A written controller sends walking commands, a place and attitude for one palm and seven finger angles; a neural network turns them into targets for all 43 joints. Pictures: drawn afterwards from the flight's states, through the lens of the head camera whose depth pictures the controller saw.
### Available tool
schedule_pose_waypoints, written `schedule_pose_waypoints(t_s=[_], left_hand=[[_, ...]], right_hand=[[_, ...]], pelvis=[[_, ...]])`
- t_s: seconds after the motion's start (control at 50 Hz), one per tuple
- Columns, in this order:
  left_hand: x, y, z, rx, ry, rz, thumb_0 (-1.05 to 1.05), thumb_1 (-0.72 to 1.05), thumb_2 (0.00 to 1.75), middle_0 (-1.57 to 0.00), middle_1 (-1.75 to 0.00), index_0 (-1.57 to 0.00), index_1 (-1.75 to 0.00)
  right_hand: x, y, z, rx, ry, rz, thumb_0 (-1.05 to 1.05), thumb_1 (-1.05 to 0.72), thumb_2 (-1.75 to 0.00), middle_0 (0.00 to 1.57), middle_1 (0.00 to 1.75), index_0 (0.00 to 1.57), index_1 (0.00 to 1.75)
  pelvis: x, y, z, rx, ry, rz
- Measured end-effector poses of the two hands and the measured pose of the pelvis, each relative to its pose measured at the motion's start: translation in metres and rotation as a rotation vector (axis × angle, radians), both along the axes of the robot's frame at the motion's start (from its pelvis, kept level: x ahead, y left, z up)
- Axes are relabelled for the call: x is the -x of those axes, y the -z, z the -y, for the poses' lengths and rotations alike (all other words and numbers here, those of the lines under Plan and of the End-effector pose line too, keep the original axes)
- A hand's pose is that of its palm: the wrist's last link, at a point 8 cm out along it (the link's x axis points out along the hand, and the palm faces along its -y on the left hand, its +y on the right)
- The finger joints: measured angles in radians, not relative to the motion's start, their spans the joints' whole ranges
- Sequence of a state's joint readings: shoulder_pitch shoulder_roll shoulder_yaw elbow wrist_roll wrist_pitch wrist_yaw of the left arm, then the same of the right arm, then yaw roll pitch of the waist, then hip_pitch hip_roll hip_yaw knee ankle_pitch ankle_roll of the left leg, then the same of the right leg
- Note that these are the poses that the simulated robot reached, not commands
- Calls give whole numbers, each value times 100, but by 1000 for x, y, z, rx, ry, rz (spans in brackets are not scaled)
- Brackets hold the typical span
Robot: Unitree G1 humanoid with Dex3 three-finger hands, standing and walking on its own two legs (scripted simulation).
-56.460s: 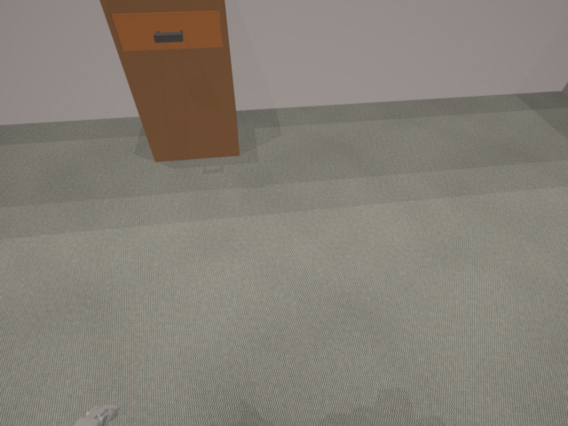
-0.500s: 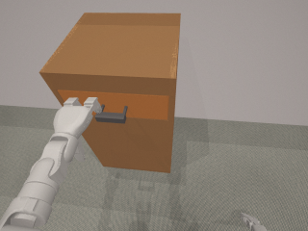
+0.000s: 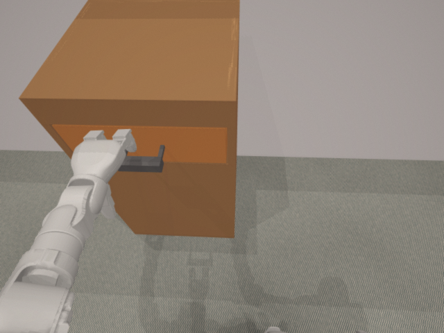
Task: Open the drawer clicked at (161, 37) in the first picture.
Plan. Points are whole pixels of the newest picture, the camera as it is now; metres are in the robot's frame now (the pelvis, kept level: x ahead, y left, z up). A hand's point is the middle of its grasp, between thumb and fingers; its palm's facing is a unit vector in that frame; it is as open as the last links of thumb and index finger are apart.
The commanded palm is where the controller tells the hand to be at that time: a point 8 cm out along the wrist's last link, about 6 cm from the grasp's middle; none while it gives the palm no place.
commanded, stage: move the hooked fingers above the handle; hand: left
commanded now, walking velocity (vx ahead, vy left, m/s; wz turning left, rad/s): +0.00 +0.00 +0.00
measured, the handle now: (141, 156) +0.52 +0.22 -0.07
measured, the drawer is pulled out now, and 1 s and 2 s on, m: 0.00 0.00 0.00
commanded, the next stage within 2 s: none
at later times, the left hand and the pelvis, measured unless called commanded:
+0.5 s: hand (130, 162) +0.46 +0.22 -0.02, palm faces -0.11 -0.03 -0.99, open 13.9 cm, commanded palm +0.45 +0.23 +0.04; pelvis +0.00 +0.02 -0.02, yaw +0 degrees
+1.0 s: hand (134, 161) +0.46 +0.21 -0.01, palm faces -0.08 -0.04 -1.00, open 13.9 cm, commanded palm +0.45 +0.23 +0.04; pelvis +0.00 +0.01 -0.02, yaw +0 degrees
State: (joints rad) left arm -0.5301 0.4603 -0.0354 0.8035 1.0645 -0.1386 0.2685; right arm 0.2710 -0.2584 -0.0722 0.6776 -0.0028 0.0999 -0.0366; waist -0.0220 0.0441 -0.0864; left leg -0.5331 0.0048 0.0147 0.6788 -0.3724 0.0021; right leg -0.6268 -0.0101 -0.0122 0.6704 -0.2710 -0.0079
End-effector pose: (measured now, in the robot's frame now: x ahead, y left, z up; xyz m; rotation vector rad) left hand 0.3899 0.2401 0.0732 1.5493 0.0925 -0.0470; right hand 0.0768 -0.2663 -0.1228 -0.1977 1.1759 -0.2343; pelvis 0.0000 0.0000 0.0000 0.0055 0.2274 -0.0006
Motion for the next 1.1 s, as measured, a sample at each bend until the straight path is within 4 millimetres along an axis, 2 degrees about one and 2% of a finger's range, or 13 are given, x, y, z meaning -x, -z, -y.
schedule_pose_waypoints(t_s=[0.16, 0.28, 0.38, 0.5, 0.58, 0.64, 0.74, 0.84, 0.94, 1.02, 1.1], left_hand=[[-17, 12, 9, 16, 58, 31, 0, -49, 30, -32, -120, -32, -120], [-34, 17, 3, -3, 13, 58, 0, -49, 30, -32, -120, -32, -120], [-42, 26, 0, -22, -15, 5, 0, -49, 30, -32, -120, -31, -120], [-55, 36, 14, 9, 51, -22, 0, -49, 30, -32, -120, -32, -120], [-66, 33, 21, 37, 84, 44, 0, -49, 30, -32, -120, -32, -120], [-66, 34, 21, 33, 78, 70, 0, -49, 30, -35, -122, -33, -121], [-59, 38, 5, -14, -18, 49, 0, -49, 30, -34, -121, -33, -121], [-50, 35, -9, -37, -51, -1, 0, -49, 30, -33, -121, -33, -120], [-47, 30, 10, -3, 43, -13, 0, -49, 30, -33, -120, -32, -120], [-54, 29, 27, 37, 90, 22, 0, -49, 30, -32, -120, -32, -120], [-64, 30, 24, 25, 47, 68, 0, -49, 30, -32, -120, -32, -120]], right_hand=[[14, 4, 2, 21, 5, -41, 0, -90, -90, 20, 30, 20, 30], [31, 11, -1, 14, 21, -85, 0, -90, -90, 20, 30, 20, 30], [48, 16, -7, 4, 41, -129, 0, -90, -90, 20, 30, 20, 30], [67, 17, -11, 17, 56, -177, 0, -90, -90, 20, 30, 20, 30], [77, 20, -12, 23, 66, -206, 0, -90, -90, 20, 30, 20, 30], [81, 24, -13, 10, 74, -225, 0, -90, -90, 20, 30, 20, 30], [80, 28, -17, -21, 80, -230, 0, -90, -90, 20, 30, 20, 30], [68, 24, -18, -20, 70, -205, 0, -90, -90, 20, 30, 20, 30], [53, 18, -13, 8, 41, -168, 0, -90, -90, 21, 30, 20, 30], [42, 15, -7, 30, 27, -135, 0, -90, -90, 21, 30, 20, 30], [38, 16, -1, 37, 27, -119, 0, -90, -90, 20, 30, 20, 30]], pelvis=[[3, 8, -3, 3, -4, -42], [5, 14, -7, 7, 1, -80], [5, 16, -12, 11, 3, -97], [5, 21, -15, 15, 0, -121], [4, 26, -17, 17, 6, -143], [2, 28, -19, 18, 13, -148], [3, 27, -19, 13, 24, -139], [3, 22, -17, 15, 14, -121], [1, 18, -15, 21, -8, -106], [1, 20, -13, 21, -11, -108], [2, 24, -11, 16, 0, -126]])
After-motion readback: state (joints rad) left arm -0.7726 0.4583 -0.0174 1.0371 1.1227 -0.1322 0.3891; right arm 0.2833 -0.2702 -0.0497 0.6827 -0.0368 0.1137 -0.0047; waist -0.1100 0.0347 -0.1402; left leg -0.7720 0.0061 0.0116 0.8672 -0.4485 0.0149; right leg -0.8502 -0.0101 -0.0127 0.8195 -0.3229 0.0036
